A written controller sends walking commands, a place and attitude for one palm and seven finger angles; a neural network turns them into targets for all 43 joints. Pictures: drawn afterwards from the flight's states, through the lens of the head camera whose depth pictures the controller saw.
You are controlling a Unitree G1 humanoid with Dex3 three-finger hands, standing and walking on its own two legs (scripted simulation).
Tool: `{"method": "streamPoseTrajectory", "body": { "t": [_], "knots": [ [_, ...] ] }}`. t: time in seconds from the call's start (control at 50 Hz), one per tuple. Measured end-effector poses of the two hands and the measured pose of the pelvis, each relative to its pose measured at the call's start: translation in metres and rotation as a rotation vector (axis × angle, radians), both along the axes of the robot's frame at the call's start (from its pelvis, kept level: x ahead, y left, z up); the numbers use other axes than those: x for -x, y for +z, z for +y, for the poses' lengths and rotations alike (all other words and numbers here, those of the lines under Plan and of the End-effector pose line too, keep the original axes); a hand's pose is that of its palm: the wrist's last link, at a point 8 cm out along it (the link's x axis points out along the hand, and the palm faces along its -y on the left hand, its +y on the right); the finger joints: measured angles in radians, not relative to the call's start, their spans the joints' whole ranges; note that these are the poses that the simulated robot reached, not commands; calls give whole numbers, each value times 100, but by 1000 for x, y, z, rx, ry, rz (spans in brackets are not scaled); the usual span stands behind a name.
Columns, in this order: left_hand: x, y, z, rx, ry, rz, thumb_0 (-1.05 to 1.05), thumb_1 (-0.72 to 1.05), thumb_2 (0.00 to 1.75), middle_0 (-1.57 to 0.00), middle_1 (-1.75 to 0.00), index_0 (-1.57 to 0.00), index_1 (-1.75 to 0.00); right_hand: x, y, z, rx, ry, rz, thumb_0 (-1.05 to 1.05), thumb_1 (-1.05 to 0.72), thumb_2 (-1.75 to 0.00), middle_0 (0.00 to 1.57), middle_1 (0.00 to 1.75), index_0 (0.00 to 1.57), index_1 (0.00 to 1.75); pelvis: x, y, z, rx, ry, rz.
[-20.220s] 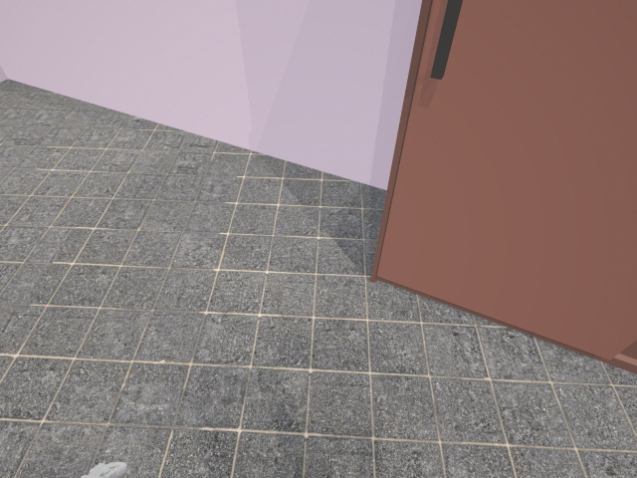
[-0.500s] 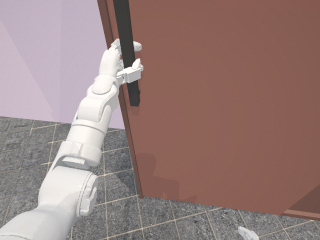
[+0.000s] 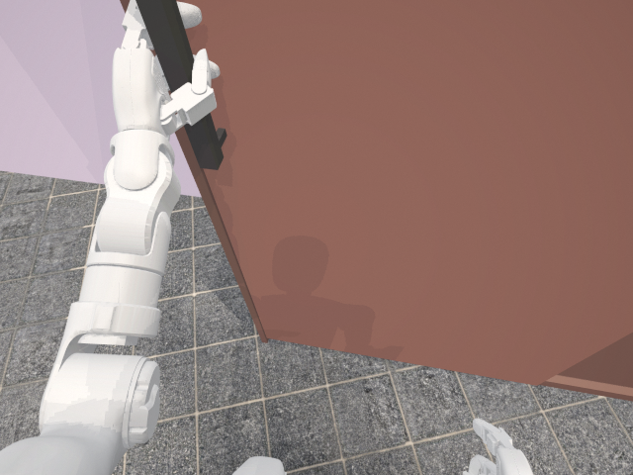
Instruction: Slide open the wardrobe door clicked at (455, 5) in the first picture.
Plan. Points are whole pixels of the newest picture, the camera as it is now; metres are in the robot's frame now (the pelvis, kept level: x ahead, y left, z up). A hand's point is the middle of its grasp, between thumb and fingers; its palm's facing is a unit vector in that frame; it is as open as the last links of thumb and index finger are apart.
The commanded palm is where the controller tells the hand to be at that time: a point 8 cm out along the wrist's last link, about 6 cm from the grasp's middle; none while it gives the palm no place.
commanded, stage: step sideways, sliding the door along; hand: left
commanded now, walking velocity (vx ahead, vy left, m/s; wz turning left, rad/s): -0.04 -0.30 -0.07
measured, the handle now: (177, 27) +0.47 +0.20 +0.28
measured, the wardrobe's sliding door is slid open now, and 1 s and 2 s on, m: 0.00 0.10 0.21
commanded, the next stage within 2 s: none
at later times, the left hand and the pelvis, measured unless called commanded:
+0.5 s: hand (230, 89) +0.44 +0.15 +0.23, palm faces +0.44 -0.89 -0.09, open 7.0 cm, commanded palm +0.40 +0.10 +0.23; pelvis +0.07 -0.09 +0.00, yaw +6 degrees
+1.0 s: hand (295, 97) +0.44 +0.08 +0.23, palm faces +0.39 -0.92 -0.05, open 7.2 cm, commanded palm +0.39 +0.04 +0.23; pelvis +0.17 -0.11 +0.00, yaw +4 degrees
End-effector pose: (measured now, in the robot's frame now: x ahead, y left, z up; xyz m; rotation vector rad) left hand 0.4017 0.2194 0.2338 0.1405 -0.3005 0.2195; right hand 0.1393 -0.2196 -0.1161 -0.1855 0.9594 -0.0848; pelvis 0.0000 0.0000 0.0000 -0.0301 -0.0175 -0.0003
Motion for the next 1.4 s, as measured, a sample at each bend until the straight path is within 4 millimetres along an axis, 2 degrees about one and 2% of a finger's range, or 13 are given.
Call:
{"method": "streamPoseTrajectory", "body": {
  "t": [0.1,0.2,0.28,0.38,0.48,0.6,0.72,0.82,0.94,1.06,1.18,1.3,1.4],
  "knots": [
    [0,-2,-2,1,16,-27,-4,70,84,-45,-140,-19,-131,-42,6,-19,52,47,-29,1,-90,-90,20,30,20,30,-9,-1,-12,-19,38,17],
    [0,-3,-6,-9,36,-47,-5,69,84,-45,-140,-19,-127,-85,17,-20,-7,108,-94,1,-91,-90,20,30,20,30,-18,6,-28,-6,24,1],
    [0,-3,-11,-17,77,-61,-6,68,84,-46,-140,-20,-126,-115,22,-19,-61,164,-136,1,-90,-90,20,30,20,30,-34,7,-52,13,26,-20],
    [-1,-5,-20,-30,170,-96,-7,65,84,-49,-142,-18,-125,-155,15,-28,-110,226,-207,1,-90,-90,20,30,20,30,-60,-8,-88,9,71,-42],
    [0,-6,-30,-34,211,-119,-7,65,83,-50,-143,-16,-127,-181,17,-48,-52,211,-218,1,-90,-90,20,30,20,30,-70,1,-90,-14,108,16],
    [0,-9,-41,-17,159,-169,-7,67,79,-47,-147,-16,-121,-190,30,-55,-8,232,-180,1,-91,-90,20,30,20,30,-90,6,-87,14,92,10],
    [1,-9,-56,7,145,-173,-6,66,79,-47,-146,-18,-118,-203,46,-39,-59,293,-194,1,-90,-90,20,30,20,30,-120,18,-90,42,66,5],
    [2,-10,-72,2,155,-181,-6,66,79,-48,-146,-18,-117,-229,45,-23,-124,329,-253,1,-90,-90,20,30,20,30,-146,11,-97,27,55,-11],
    [2,-12,-90,-28,173,-217,-8,66,79,-51,-146,-17,-113,-231,29,-49,-128,312,-231,1,-90,-90,21,30,26,34,-173,-1,-110,7,97,-17],
    [2,-13,-106,18,83,-223,-6,67,77,-48,-149,-17,-112,-233,36,-67,-50,279,-186,1,-90,-90,20,30,33,37,-168,8,-97,-28,51,24],
    [-1,-15,-114,22,-83,-253,-5,68,75,-46,-147,-14,-114,-222,44,-62,-39,170,-208,1,-91,-90,20,30,29,35,-162,8,-82,3,-19,0],
    [1,-11,-125,24,-100,-214,0,67,77,-45,-145,-14,-122,-213,61,-49,-95,176,-252,1,-90,-90,20,30,23,32,-148,23,-94,37,-65,-21],
    [3,-10,-137,48,-50,-192,1,68,81,-44,-144,-12,-127,-210,69,-56,-131,199,-307,1,-90,-90,21,30,21,30,-133,25,-118,37,-73,-33]
  ]
}}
